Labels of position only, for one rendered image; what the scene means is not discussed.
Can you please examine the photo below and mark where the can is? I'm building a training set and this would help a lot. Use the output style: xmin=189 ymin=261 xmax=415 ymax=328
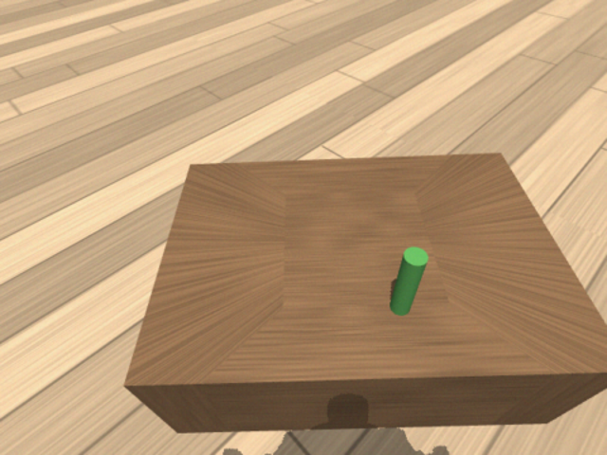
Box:
xmin=390 ymin=246 xmax=429 ymax=316

